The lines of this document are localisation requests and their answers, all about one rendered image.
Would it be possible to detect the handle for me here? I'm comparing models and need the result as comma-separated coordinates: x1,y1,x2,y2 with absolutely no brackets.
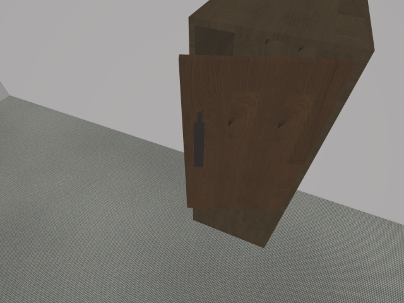
194,112,205,167

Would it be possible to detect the cupboard door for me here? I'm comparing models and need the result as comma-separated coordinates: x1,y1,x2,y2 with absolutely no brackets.
179,54,357,210

